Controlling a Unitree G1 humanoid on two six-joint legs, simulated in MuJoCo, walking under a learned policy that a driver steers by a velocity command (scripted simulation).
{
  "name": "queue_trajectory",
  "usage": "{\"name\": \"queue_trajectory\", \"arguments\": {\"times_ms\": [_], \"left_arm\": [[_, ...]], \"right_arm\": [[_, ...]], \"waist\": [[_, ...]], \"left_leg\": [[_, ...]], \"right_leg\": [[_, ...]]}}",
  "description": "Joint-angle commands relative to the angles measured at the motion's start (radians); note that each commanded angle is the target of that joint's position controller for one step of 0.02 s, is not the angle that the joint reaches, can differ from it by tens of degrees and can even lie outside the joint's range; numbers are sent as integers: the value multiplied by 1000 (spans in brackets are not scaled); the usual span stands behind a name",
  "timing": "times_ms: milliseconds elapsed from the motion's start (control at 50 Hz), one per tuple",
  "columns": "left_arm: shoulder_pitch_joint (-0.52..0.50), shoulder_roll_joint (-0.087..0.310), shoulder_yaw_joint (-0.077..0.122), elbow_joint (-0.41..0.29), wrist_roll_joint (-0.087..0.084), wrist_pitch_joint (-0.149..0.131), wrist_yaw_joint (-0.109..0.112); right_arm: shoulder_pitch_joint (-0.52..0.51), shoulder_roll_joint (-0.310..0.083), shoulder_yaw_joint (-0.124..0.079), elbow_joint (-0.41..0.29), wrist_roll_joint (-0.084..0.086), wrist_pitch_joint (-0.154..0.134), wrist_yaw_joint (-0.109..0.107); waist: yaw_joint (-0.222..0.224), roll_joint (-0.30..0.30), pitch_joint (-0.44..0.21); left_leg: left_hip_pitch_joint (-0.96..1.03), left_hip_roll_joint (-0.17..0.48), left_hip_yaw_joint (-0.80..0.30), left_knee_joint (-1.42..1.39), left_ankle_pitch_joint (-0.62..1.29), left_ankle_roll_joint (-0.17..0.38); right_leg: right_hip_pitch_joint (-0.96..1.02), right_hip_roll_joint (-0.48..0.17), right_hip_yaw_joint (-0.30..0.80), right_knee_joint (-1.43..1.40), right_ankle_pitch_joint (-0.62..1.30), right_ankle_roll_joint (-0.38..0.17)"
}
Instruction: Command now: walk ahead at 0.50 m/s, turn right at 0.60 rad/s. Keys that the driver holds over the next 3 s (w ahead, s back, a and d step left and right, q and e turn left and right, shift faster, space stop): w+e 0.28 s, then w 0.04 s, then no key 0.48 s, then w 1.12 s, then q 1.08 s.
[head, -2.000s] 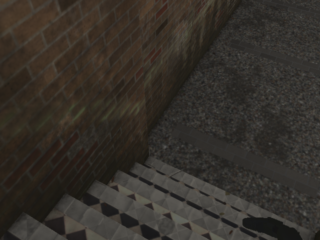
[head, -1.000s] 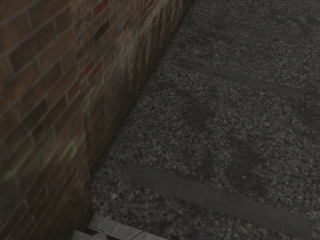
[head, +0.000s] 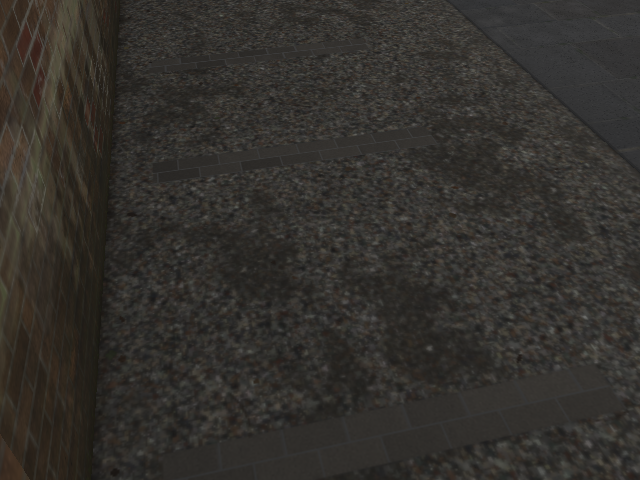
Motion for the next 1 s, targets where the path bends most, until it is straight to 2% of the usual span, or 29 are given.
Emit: {"name": "queue_trajectory", "arguments": {"times_ms": [20,40,60,80,100,120,140,160,180,220,340,460,540,560,580,620,640,660,680,700,720,740,760,800,820,840,880,920,1000], "left_arm": [[-100,183,47,-89,40,11,13],[-106,195,52,-59,42,20,18],[-68,126,50,-54,45,32,10],[-159,-36,11,-77,35,30,-12],[-56,-82,-1,-131,22,14,-19],[127,-79,8,-71,-21,-4,-17],[-24,-54,5,-84,24,-9,-14],[-222,41,23,-92,35,14,-6],[-298,60,22,-109,16,31,-12],[-221,57,4,-51,6,18,-41],[-285,53,7,-27,-9,-4,-60],[-466,26,3,-82,23,-41,-66],[-582,-17,1,-155,26,-86,-90],[-553,-39,-15,-142,41,-111,-103],[-479,-88,-24,-111,17,-118,-116],[-338,-42,-1,-73,-15,-88,-126],[-323,-30,10,-58,11,-77,-127],[-116,-20,24,-3,49,-72,-116],[-30,-10,40,60,68,-54,-105],[7,68,56,57,8,-40,-85],[88,169,66,62,-2,-44,-71],[53,229,93,102,-20,-46,-68],[-17,162,70,98,-38,-53,-57],[-329,29,38,20,-15,-87,-26],[-383,19,44,19,1,-91,-28],[-381,30,53,28,-3,-89,-43],[-364,29,67,79,-53,-103,-42],[-340,92,79,105,-38,-92,-38],[-181,165,79,142,48,-50,-7]], "right_arm": [[209,-83,-28,-6,41,5,-3],[398,-113,-48,54,35,3,-15],[504,-123,-45,102,13,-4,-8],[581,-127,-11,149,-20,-6,23],[559,-127,-5,173,10,-14,51],[621,-249,-46,210,50,-39,47],[483,-272,-47,167,87,-50,21],[337,-168,2,115,73,-43,15],[280,-135,25,110,37,-39,10],[197,-74,58,110,19,-60,-9],[432,-129,54,186,58,-67,-22],[640,-17,73,272,20,-61,-47],[716,64,67,275,29,-70,-48],[693,152,85,278,32,-64,-57],[627,132,71,270,36,-52,-49],[510,82,59,217,18,-19,-18],[540,75,52,246,23,-2,-13],[425,10,26,219,45,2,-16],[360,-14,6,225,29,7,-29],[249,-100,-24,158,-27,15,-43],[258,-55,-17,78,-4,-9,-33],[367,22,16,64,-7,-16,-27],[431,-11,12,117,-34,-25,-14],[422,2,12,178,-89,-38,27],[502,33,21,222,-116,-29,26],[594,41,20,289,-107,-16,30],[371,75,43,241,-95,-21,67],[223,29,38,184,-54,-24,59],[94,-69,4,158,-37,-28,47]], "waist": [[-151,-211,128],[-243,-154,110],[-271,-32,116],[-259,89,226],[-133,241,217],[-65,415,61],[-94,510,147],[-117,342,319],[-101,323,419],[-3,52,444],[-84,11,291],[-180,67,274],[-276,98,268],[-269,-18,252],[-257,8,211],[-178,-82,146],[-193,-107,164],[-50,-163,153],[36,-299,122],[41,-76,29],[30,-118,-60],[-40,-217,-120],[-91,-180,-114],[-241,-53,27],[-300,-176,61],[-320,-235,35],[-237,-220,85],[-177,-266,161],[-88,-152,259]], "left_leg": [[343,82,47,-300,-12,62],[574,68,44,-246,-94,69],[644,175,-150,-321,-332,105],[669,126,-50,158,36,-66],[617,84,4,345,246,-261],[588,254,-380,67,-222,-221],[444,281,-621,-230,-988,-146],[158,199,-446,-301,-1285,-161],[-1,194,-402,-303,-1253,-137],[-146,125,-163,-203,-1021,-94],[99,159,-39,-28,-486,-31],[463,123,39,108,133,-7],[423,-6,72,206,-16,9],[303,-80,177,270,-221,12],[197,-103,170,332,-171,43],[181,-88,110,487,-37,106],[77,-81,116,575,-32,107],[-165,-89,149,828,-29,91],[-433,-230,208,1256,-1179,91],[-487,-210,238,1345,-1290,137],[-724,-196,152,1403,-1406,129],[-821,-128,33,1359,-1299,137],[-738,-69,-28,1132,-1139,135],[-260,-46,-29,423,-529,82],[106,-59,42,296,-284,77],[276,-115,127,418,-91,74],[335,-87,63,177,286,68],[184,-22,27,29,214,76],[35,72,48,-268,150,108]], "right_leg": [[-215,-62,180,-45,452,-184],[-355,-44,151,206,516,-154],[-483,36,60,630,200,-110],[-835,141,19,1043,-28,-96],[-980,102,-45,1093,-4,-97],[-954,63,-63,1142,-32,-70],[-1051,22,-26,1155,150,-47],[-988,-7,13,1031,377,-33],[-951,-13,-16,984,432,-28],[-815,-37,40,645,763,27],[-630,-15,-4,200,1066,67],[-686,-69,-29,-47,1032,35],[-513,-52,-241,-278,1189,24],[-302,-36,-313,-527,1400,53],[-64,-15,-363,-650,1464,40],[139,-33,-370,-904,1525,34],[295,-33,-392,-939,1497,41],[628,-84,-350,-1098,1581,-4],[856,-275,-158,-1276,1731,-98],[946,-325,-149,-1024,1885,-77],[1144,-480,-86,-658,2251,-136],[1173,-581,-73,-602,2148,-207],[978,-533,-119,-678,1730,-195],[314,-367,-230,-858,1223,-141],[-46,-336,-290,-748,1309,-131],[-184,-297,-332,-654,1279,-129],[-325,-196,-369,-565,453,-20],[-191,-255,-268,-496,391,-18],[34,-309,-111,-181,503,-91]]}}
